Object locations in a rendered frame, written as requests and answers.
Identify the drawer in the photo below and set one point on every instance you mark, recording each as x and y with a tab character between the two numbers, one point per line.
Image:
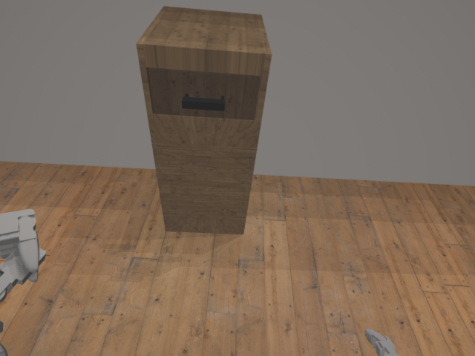
168	86

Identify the cabinet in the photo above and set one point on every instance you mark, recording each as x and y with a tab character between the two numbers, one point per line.
204	165

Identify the handle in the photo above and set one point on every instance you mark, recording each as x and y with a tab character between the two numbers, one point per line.
203	103

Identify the robot right hand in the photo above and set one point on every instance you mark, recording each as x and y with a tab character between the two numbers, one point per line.
382	345

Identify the robot left hand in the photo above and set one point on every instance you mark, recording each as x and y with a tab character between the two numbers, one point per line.
19	243

